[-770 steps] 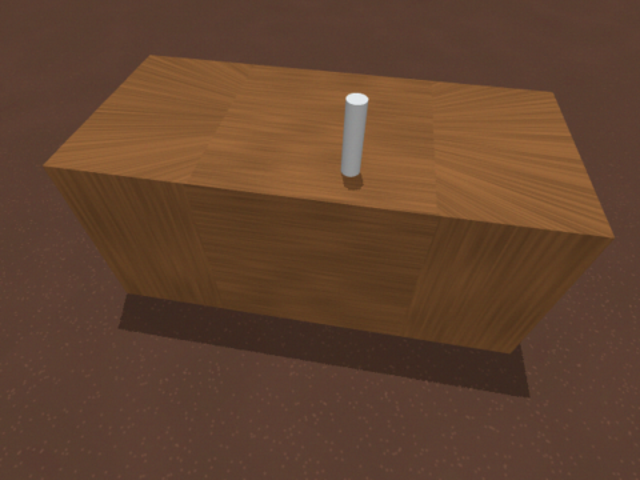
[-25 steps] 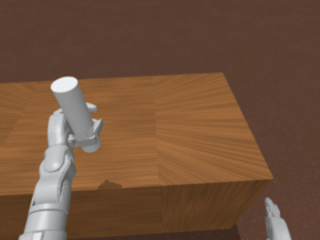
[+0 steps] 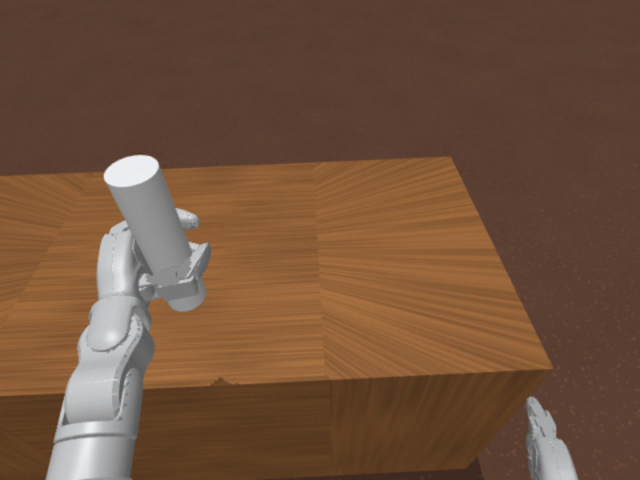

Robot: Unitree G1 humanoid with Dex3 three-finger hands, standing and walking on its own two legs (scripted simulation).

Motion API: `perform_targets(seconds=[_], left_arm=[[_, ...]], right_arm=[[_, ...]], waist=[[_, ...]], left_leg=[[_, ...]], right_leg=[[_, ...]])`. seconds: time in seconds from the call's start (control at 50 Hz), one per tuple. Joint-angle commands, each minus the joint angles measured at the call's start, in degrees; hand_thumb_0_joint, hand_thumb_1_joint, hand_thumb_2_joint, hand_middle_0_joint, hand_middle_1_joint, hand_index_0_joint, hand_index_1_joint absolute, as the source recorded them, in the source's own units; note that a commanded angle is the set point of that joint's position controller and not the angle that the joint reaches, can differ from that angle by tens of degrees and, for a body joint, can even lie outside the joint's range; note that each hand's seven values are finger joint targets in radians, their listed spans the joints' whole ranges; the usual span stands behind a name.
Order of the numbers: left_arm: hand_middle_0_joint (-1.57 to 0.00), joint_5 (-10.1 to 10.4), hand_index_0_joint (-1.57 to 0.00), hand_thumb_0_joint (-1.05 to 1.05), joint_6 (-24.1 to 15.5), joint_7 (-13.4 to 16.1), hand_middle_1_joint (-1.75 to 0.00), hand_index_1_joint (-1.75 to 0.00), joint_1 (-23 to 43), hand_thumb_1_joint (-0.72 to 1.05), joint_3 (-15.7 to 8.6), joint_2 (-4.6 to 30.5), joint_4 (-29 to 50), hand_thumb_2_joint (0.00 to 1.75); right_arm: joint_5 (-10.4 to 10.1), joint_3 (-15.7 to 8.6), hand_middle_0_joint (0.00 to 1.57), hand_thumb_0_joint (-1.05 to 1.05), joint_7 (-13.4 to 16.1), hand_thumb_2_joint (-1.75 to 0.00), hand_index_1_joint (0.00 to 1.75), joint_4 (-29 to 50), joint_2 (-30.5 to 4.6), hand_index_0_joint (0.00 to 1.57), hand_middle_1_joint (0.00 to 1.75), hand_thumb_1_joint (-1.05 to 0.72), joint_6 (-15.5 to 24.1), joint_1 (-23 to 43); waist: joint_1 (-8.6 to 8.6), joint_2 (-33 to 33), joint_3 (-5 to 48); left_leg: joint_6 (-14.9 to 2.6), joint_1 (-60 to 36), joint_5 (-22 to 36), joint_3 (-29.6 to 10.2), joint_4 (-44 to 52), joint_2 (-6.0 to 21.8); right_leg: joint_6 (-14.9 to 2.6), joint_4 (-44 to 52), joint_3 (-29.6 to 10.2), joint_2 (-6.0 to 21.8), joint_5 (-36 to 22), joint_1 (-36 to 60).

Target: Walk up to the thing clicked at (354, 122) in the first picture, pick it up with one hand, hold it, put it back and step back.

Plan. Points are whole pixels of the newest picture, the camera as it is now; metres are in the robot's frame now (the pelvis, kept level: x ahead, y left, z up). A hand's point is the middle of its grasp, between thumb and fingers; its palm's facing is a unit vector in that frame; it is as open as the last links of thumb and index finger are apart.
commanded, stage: hold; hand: left
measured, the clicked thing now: (164, 243) +0.34 +0.18 +0.16
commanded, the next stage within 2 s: none
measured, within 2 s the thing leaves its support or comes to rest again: neither
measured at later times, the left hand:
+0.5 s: hand (184, 258) +0.33 +0.16 +0.14, palm faces +0.19 -0.98 +0.00, open 6.4 cm
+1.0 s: hand (182, 254) +0.34 +0.17 +0.14, palm faces +0.20 -0.98 -0.01, open 6.4 cm
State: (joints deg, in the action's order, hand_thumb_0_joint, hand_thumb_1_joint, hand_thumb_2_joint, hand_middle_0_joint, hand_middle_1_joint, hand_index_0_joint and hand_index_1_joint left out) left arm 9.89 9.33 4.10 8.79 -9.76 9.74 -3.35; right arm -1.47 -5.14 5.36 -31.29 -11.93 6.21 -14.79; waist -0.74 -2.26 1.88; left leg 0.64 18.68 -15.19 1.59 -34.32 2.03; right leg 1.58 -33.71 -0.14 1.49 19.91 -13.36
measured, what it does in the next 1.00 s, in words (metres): stands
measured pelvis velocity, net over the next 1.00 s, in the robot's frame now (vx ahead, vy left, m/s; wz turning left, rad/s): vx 0.01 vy -0.01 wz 0.01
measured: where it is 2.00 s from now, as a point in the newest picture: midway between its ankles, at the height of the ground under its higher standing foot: outside the picture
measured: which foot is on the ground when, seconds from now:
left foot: down 0.00-1.00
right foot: down 0.00-1.00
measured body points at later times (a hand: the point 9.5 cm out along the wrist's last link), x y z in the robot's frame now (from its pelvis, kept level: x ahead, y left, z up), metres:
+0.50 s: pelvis +0.01 +0.00 +0.00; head +0.00 -0.02 +0.45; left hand +0.32 +0.22 +0.14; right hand +0.18 -0.26 -0.07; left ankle +0.03 +0.13 -0.73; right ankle -0.02 -0.14 -0.73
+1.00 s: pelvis +0.01 -0.01 +0.01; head +0.00 -0.02 +0.46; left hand +0.32 +0.22 +0.14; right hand +0.18 -0.27 -0.07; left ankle +0.03 +0.13 -0.73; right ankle -0.02 -0.14 -0.73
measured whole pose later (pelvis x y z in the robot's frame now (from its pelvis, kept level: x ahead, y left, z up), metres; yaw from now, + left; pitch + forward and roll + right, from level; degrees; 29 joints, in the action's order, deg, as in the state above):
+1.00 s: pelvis +0.01 -0.01 +0.01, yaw +1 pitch -1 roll +0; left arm 9.6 9.4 3.5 6.7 -10.0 9.4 -1.2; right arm -1.1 -5.9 5.0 -35.5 -12.4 7.5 -12.1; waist -0.9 -2.3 0.9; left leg 1.0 14.8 -13.7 1.0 -29.7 2.0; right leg 1.3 -28.9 0.6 1.4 18.5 -9.2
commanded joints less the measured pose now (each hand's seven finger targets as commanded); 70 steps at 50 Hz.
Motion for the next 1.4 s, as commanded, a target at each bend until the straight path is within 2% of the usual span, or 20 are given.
perform_targets(seconds=[0.0, 0.08, 0.22, 0.34, 0.44, 0.48, 0.58, 0.62, 0.7, 0.72, 0.78, 0.86, 0.94, 0.98, 1.04, 1.12, 1.26, 1.3, 1.34, 1.38], left_arm=[[-1.29, 0.42, -1.31, 0.0, -5.1, -0.37, -1.38, -1.37, 21.85, 0.43, -1.94, 7.16, 18.73, 1.24], [-1.31, 0.57, -1.33, 0.0, -4.65, -0.26, -1.38, -1.38, 20.94, 0.42, -3.67, 8.24, 20.12, 1.24], [-1.31, 0.63, -1.33, 0.0, -4.82, -0.55, -1.41, -1.4, 18.35, 0.39, -1.69, 5.95, 19.79, 1.26], [-1.31, 0.3, -1.34, 0.0, -5.45, -0.31, -1.42, -1.41, 20.15, 0.43, -3.69, 8.06, 21.33, 1.28], [-1.32, 0.48, -1.35, 0.0, -5.09, -0.71, -1.42, -1.42, 19.2, 0.43, -2.58, 6.51, 18.48, 1.27], [-1.32, 0.68, -1.35, 0.0, -5.49, -0.68, -1.42, -1.41, 22.38, 0.4, -3.66, 8.13, 22.3, 1.26], [-1.32, 0.65, -1.35, 0.0, -4.73, -0.8, -1.42, -1.42, 19.66, 0.44, -3.22, 6.64, 17.35, 1.29], [-1.33, 0.63, -1.36, 0.0, -4.65, -0.97, -1.43, -1.43, 18.88, 0.45, -3.74, 7.27, 16.04, 1.29], [-1.33, 0.81, -1.36, 0.0, -5.43, -1.35, -1.44, -1.43, 20.38, 0.46, -3.34, 7.11, 18.08, 1.29], [-1.34, 0.89, -1.36, 0.0, -5.69, -1.22, -1.44, -1.43, 19.81, 0.45, -4.46, 8.08, 17.44, 1.29], [-1.34, 0.48, -1.37, 0.0, -6.39, -1.13, -1.45, -1.44, 20.76, 0.46, -3.83, 7.99, 20.76, 1.3], [-1.34, 0.5, -1.37, 0.0, -6.25, -0.82, -1.45, -1.44, 20.53, 0.48, -4.7, 8.77, 19.2, 1.31], [-1.35, 0.4, -1.38, 0.0, -5.81, -1.04, -1.46, -1.46, 21.83, 0.48, -1.9, 6.85, 20.87, 1.33], [-1.36, 0.67, -1.38, 0.0, -5.16, -0.98, -1.47, -1.47, 21.07, 0.47, -3.66, 8.14, 19.45, 1.33], [-1.35, 0.45, -1.37, 0.0, -4.38, -0.93, -1.46, -1.46, 21.82, 0.46, -3.09, 7.55, 17.14, 1.33], [-1.34, 0.66, -1.37, 0.0, -3.88, -0.98, -1.46, -1.45, 19.63, 0.48, -3.68, 6.98, 15.31, 1.32], [-1.36, 0.54, -1.38, 0.0, -5.27, -0.93, -1.48, -1.47, 19.84, 0.48, -4.55, 8.33, 18.59, 1.35], [-1.35, 0.53, -1.38, 0.0, -5.83, -0.7, -1.47, -1.47, 21.68, 0.46, -4.46, 9.12, 21.84, 1.33], [-1.35, 0.54, -1.37, 0.0, -5.68, -0.91, -1.47, -1.47, 19.04, 0.48, -2.62, 6.21, 19.01, 1.34], [-1.35, 0.69, -1.37, 0.0, -6.15, -0.86, -1.47, -1.46, 19.81, 0.47, -3.33, 7.33, 19.58, 1.33]], right_arm=[[-0.03, -2.74, 0.05, 0.0, 0.12, -0.05, 0.05, 8.38, -7.37, 0.05, 0.05, 0.54, 3.74, 6.51], [0.05, -3.49, 0.05, 0.0, 0.04, -0.05, 0.05, 8.97, -8.06, 0.05, 0.05, 0.53, 4.11, 6.95], [0.25, -2.97, 0.05, 0.0, -0.12, -0.05, 0.05, 5.95, -7.25, 0.05, 0.05, 0.53, 4.33, 7.07], [0.3, -3.11, 0.05, 0.0, 0.03, -0.06, 0.05, 7.3, -7.8, 0.05, 0.05, 0.53, 4.51, 6.88], [0.24, -2.87, 0.05, 0.0, -0.08, -0.05, 0.05, 5.08, -7.17, 0.05, 0.05, 0.54, 4.75, 7.53], [0.2, -2.75, 0.05, 0.0, -0.15, -0.05, 0.05, 5.45, -6.91, 0.05, 0.05, 0.53, 4.98, 9.1], [0.19, -2.21, 0.05, 0.0, -0.44, -0.05, 0.05, 5.52, -6.63, 0.05, 0.05, 0.54, 4.73, 7.21], [0.13, -3.75, 0.05, 0.0, -0.39, -0.05, 0.05, 5.48, -8.41, 0.05, 0.05, 0.54, 4.45, 8.4], [0.1, -2.37, 0.05, 0.0, -0.71, -0.05, 0.05, 5.03, -6.89, 0.05, 0.05, 0.54, 4.54, 8.76], [0.18, -4.19, 0.05, 0.0, -0.63, -0.05, 0.05, 5.71, -9.33, 0.05, 0.05, 0.53, 4.61, 9.04], [0.24, -2.5, 0.05, 0.0, -0.58, -0.05, 0.05, 6.42, -6.93, 0.05, 0.05, 0.54, 4.47, 8.75], [0.35, -3.61, 0.05, 0.0, -0.28, -0.05, 0.05, 5.15, -8.1, 0.05, 0.05, 0.54, 4.1, 8.33], [0.27, -2.43, 0.05, 0.0, -0.1, -0.05, 0.05, 5.37, -6.62, 0.05, 0.05, 0.54, 4.37, 9.48], [0.19, -3.02, 0.05, 0.0, -0.03, -0.05, 0.05, 4.33, -7.4, 0.05, 0.05, 0.54, 4.4, 9.15], [0.3, -4.02, 0.05, 0.0, -0.03, -0.05, 0.05, 4.11, -8.9, 0.05, 0.05, 0.54, 4.38, 8.85], [0.32, -3.94, 0.05, 0.0, -0.2, -0.05, 0.05, 4.96, -8.8, 0.05, 0.05, 0.54, 4.74, 8.75], [0.06, -2.73, 0.05, 0.0, -0.7, -0.05, 0.05, 4.32, -7.19, 0.05, 0.05, 0.54, 4.37, 9.57], [0.21, -3.15, 0.05, 0.0, -0.54, -0.05, 0.05, 4.36, -7.61, 0.05, 0.05, 0.53, 4.53, 9.93], [0.26, -2.66, 0.05, 0.0, -0.75, -0.06, 0.05, 3.94, -6.95, 0.05, 0.05, 0.54, 4.6, 9.26], [0.4, -4.01, 0.05, 0.0, -0.38, -0.06, 0.05, 4.32, -9.06, 0.05, 0.05, 0.53, 4.55, 10.17]], waist=[[0.43, 0.57, 12.61], [0.12, 0.84, 13.21], [-0.05, 1.33, 12.93], [-0.47, 2.08, 13.98], [-0.45, 2.87, 11.24], [0.03, 0.69, 12.36], [0.16, 2.86, 12.82], [0.14, 1.95, 11.98], [0.51, 1.62, 12.89], [-0.07, 3.08, 14.2], [0.29, 2.26, 14.22], [-0.08, 1.57, 13.61], [-0.55, 1.14, 13.27], [-0.24, 1.29, 12.22], [-0.77, 1.5, 10.83], [-0.48, 4.69, 11.52], [1.32, 1.26, 12.01], [1.02, -0.1, 13.09], [0.52, 0.75, 11.48], [-0.04, 0.97, 11.84]], left_leg=[[-0.75, -11.51, 10.29, -0.24, 5.07, -0.77], [-1.02, -11.83, 10.65, 0.18, 5.18, -1.15], [-1.29, -12.55, 14.05, 0.13, 5.01, -1.21], [-1.44, -13.68, 12.68, 0.24, 5.41, -1.46], [-1.47, -13.08, 13.98, 0.14, 5.66, -1.41], [-1.39, -13.43, 12.72, 0.34, 5.9, -1.69], [-1.37, -13.76, 16.12, -0.04, 5.87, -1.32], [-1.32, -13.34, 15.81, 0.2, 6.1, -1.45], [-1.42, -13.95, 17.13, 0.15, 5.86, -1.53], [-1.53, -14.7, 17.97, 0.14, 5.7, -1.28], [-1.49, -14.69, 17.28, 0.16, 5.88, -1.51], [-1.46, -14.36, 16.46, 0.27, 6.25, -1.48], [-1.49, -15.3, 15.69, 0.27, 6.65, -1.53], [-1.53, -14.58, 15.23, 0.29, 6.83, -1.64], [-1.32, -14.39, 12.34, 0.21, 7.84, -1.38], [-1.58, -14.17, 13.11, 0.18, 7.72, -1.36], [-1.26, -13.72, 14.02, 0.13, 8.02, -1.56], [-1.1, -14.69, 13.72, 0.06, 8.07, -1.47], [-1.09, -13.85, 12.42, 0.02, 8.27, -1.22], [-1.07, -14.4, 12.9, -0.08, 8.09, -1.08]], right_leg=[[-1.2, 5.97, 2.48, -1.94, -12.99, -2.16], [-0.89, 7.08, 2.09, -1.61, -13.87, -0.75], [-0.7, 6.89, 1.98, -1.44, -17.47, -0.09], [-0.52, 7.99, 1.77, -1.3, -16.53, 0.53], [-0.46, 7.87, 2.08, -1.31, -17.95, 0.06], [-0.57, 8.52, 1.83, -1.13, -16.67, 0.18], [-0.53, 8.01, 2.39, -1.49, -19.56, 1.69], [-0.6, 8.34, 2.16, -1.35, -19.36, 1.31], [-0.49, 8.22, 2.21, -1.27, -20.76, 1.92], [-0.4, 7.98, 2.1, -1.36, -21.53, 2.29], [-0.43, 8.4, 2.14, -1.29, -20.81, 2.5], [-0.49, 8.77, 1.93, -1.28, -20.36, 2.46], [-0.52, 9.08, 2.14, -1.24, -19.72, 1.98], [-0.56, 9.41, 2.16, -1.26, -19.28, 1.74], [-0.87, 10.0, 2.37, -1.59, -16.18, 0.71], [-0.63, 10.3, 2.37, -1.59, -16.76, 1.95], [-1.0, 9.87, 2.36, -1.45, -17.19, 2.77], [-1.18, 9.89, 2.42, -1.51, -16.67, 2.76], [-1.13, 10.06, 2.49, -1.84, -15.6, 2.12], [-1.13, 10.01, 2.54, -1.91, -16.0, 1.92]])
